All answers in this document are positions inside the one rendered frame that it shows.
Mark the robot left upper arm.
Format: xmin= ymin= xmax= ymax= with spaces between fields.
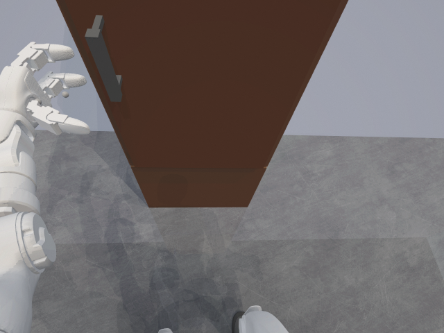
xmin=0 ymin=212 xmax=56 ymax=333

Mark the robot right thigh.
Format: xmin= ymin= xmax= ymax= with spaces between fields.
xmin=239 ymin=311 xmax=288 ymax=333

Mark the cupboard door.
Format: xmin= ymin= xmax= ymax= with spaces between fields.
xmin=65 ymin=0 xmax=341 ymax=169

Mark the robot right shin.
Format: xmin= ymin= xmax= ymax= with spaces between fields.
xmin=244 ymin=306 xmax=262 ymax=315

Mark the left robot forearm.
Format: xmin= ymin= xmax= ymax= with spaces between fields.
xmin=0 ymin=110 xmax=41 ymax=217

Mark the robot left hand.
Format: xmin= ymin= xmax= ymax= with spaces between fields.
xmin=0 ymin=42 xmax=90 ymax=135

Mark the handle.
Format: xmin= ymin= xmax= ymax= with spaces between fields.
xmin=85 ymin=15 xmax=123 ymax=102

